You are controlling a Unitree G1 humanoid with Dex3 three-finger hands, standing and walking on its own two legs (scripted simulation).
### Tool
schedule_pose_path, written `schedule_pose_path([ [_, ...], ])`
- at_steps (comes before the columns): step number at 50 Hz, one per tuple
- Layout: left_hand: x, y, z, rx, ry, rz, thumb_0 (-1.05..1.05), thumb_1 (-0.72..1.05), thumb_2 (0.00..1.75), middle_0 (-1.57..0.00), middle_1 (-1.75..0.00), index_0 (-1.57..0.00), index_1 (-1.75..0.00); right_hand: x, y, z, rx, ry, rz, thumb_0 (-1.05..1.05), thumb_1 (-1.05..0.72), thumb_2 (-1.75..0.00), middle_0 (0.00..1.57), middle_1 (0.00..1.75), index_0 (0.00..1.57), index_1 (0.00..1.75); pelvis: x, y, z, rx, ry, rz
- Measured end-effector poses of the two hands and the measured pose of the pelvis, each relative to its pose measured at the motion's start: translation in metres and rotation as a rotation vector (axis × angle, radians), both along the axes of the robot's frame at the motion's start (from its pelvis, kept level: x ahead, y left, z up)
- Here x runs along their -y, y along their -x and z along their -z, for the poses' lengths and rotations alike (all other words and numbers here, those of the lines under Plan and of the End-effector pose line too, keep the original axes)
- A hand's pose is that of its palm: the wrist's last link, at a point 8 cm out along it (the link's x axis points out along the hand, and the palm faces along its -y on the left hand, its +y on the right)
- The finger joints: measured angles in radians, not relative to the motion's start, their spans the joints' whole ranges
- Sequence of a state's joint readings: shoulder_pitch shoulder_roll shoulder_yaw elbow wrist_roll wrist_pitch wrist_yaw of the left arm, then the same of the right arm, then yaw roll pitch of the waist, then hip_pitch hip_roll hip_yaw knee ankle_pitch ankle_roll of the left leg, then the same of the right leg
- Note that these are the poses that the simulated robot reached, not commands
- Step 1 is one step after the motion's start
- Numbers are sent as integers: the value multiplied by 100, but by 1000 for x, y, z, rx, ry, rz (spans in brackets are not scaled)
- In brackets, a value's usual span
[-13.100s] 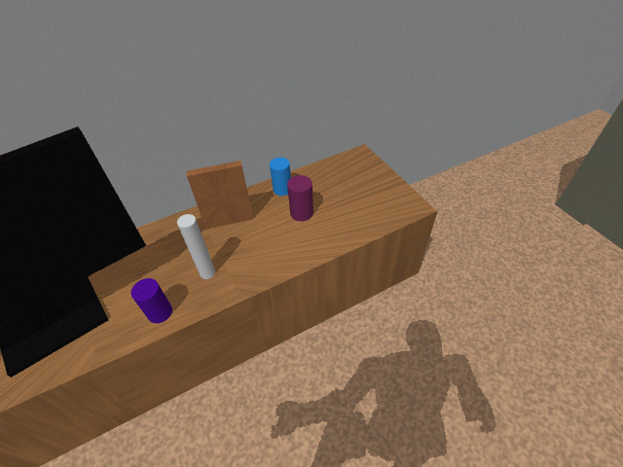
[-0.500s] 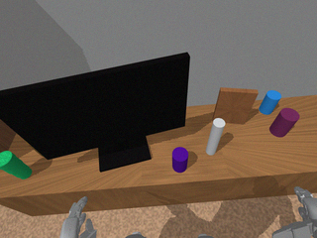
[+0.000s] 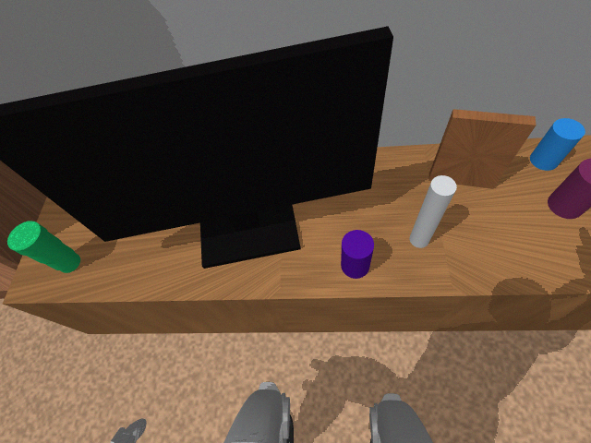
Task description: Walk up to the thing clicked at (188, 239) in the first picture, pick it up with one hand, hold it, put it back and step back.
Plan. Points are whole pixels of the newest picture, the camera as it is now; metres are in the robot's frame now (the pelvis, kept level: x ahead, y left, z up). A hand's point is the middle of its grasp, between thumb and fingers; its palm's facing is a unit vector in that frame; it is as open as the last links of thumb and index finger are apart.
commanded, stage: go down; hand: right
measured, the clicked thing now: (429, 215) +0.55 -0.21 -0.23
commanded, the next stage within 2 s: approach in 1.02 s
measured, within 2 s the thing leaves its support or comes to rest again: neither
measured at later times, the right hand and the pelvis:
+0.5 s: hand out of the picture +0.42 -0.37 +0.02, palm faces +0.15 +0.98 -0.10, open 17.1 cm; pelvis +0.00 -0.01 -0.01, yaw +1 degrees
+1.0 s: hand out of the picture +0.45 -0.38 +0.03, palm faces +0.16 +0.98 -0.07, open 17.3 cm; pelvis +0.00 -0.01 -0.02, yaw +2 degrees
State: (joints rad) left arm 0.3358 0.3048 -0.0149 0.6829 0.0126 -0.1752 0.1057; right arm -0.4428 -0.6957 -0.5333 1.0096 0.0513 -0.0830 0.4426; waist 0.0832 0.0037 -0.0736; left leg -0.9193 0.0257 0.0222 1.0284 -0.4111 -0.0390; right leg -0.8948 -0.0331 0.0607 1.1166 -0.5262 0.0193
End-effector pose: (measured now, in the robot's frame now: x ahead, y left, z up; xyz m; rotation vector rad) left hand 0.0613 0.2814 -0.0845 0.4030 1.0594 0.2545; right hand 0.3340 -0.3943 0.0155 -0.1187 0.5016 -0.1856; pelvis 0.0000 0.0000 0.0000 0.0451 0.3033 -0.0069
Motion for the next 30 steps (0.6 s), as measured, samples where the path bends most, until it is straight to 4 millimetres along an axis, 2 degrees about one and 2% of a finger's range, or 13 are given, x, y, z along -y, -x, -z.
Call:
schedule_pose_path([
  [6,5,5,6,-41,10,13,1,90,89,-20,-29,-20,-29,7,-16,1,61,-15,-4,-1,56,-4,6,5,5,5,0,3,5,-26,-3,-4],
  [17,8,2,4,-75,5,56,0,91,89,-20,-30,-20,-29,25,-40,-12,150,-19,-1,-1,48,-4,7,4,5,4,3,1,9,-64,-15,-4],
  [30,11,13,9,-141,12,63,0,92,89,-19,-30,-20,-29,30,-66,-15,235,-39,-15,-1,45,-4,8,4,6,4,7,2,16,-98,-30,-8],
])
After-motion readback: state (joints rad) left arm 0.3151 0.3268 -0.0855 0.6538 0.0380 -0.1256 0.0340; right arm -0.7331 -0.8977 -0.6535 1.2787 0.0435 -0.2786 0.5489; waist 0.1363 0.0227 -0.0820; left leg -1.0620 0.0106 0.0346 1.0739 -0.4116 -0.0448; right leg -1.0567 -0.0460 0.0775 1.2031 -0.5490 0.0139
